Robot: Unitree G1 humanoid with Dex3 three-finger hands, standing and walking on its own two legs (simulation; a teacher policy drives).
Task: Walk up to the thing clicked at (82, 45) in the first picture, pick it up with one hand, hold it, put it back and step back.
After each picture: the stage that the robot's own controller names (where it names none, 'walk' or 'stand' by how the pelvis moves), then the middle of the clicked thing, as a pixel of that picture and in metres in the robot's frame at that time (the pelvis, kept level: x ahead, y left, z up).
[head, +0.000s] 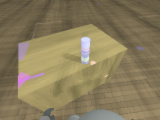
stand; (85, 51) +0.56 +0.08 +0.04
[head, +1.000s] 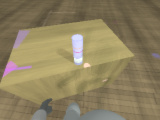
walk; (77, 51) +0.48 +0.13 +0.07
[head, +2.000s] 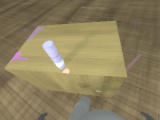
walk; (55, 56) +0.43 +0.31 +0.07
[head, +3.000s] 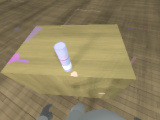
stand; (64, 58) +0.42 +0.21 +0.06
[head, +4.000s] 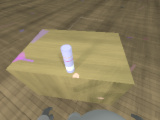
stand; (68, 60) +0.44 +0.20 +0.05
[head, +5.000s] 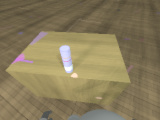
stand; (67, 60) +0.45 +0.21 +0.04
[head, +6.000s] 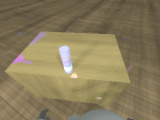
stand; (66, 61) +0.44 +0.22 +0.04
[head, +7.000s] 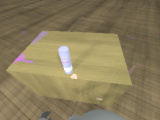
stand; (66, 61) +0.44 +0.20 +0.04
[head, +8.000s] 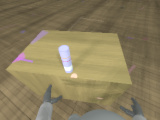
rise first; (66, 60) +0.44 +0.22 +0.04
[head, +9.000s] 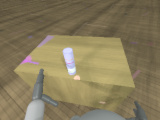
go down; (70, 62) +0.44 +0.21 +0.04
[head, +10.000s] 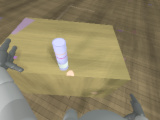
go down; (61, 56) +0.43 +0.20 +0.07
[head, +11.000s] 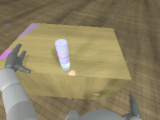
approach; (63, 56) +0.44 +0.20 +0.08
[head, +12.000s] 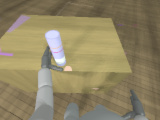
close; (57, 51) +0.44 +0.21 +0.11
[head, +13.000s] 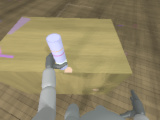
lift; (59, 54) +0.42 +0.20 +0.11
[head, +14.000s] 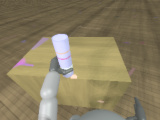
lift; (64, 58) +0.32 +0.16 +0.23
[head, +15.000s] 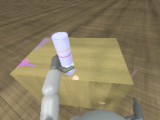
hold; (65, 56) +0.32 +0.16 +0.24
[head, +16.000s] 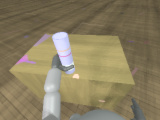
hold; (65, 56) +0.34 +0.17 +0.21
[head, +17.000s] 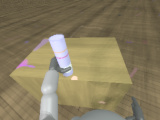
hold; (63, 58) +0.33 +0.18 +0.22
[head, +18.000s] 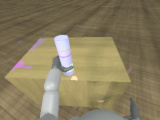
crouch; (65, 57) +0.36 +0.17 +0.20
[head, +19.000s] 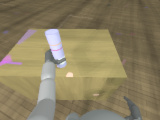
lower; (57, 50) +0.43 +0.22 +0.16
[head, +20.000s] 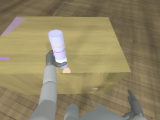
lower; (59, 52) +0.44 +0.19 +0.12
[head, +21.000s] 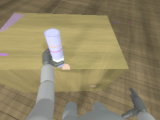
lower; (56, 51) +0.44 +0.20 +0.12
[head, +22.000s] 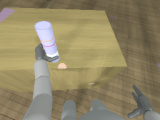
lower; (49, 45) +0.47 +0.21 +0.13
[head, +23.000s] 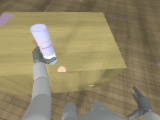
rest; (46, 47) +0.47 +0.23 +0.12
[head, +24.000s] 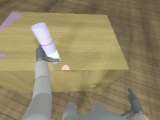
open; (48, 46) +0.48 +0.25 +0.12
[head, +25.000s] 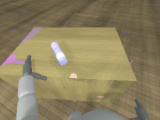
sink last; (58, 52) +0.56 +0.31 +0.00
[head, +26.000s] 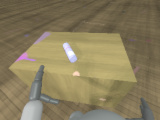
stand; (69, 51) +0.63 +0.27 +0.00
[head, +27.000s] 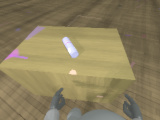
stand; (69, 46) +0.64 +0.23 +0.01
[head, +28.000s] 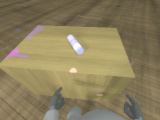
stand; (74, 44) +0.68 +0.19 +0.02
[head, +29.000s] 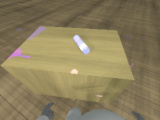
stand; (81, 44) +0.71 +0.13 +0.00
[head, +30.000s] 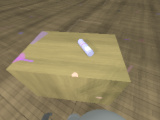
stand; (85, 47) +0.75 +0.09 -0.05
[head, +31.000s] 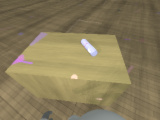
stand; (88, 47) +0.75 +0.05 -0.05
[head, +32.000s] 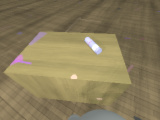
stand; (92, 45) +0.78 +0.04 -0.05
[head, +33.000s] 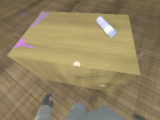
stand; (105, 26) +0.84 -0.08 -0.02
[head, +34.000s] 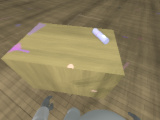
stand; (100, 35) +0.92 -0.06 -0.03
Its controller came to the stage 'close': yes
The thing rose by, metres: 0.19
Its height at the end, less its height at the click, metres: -0.09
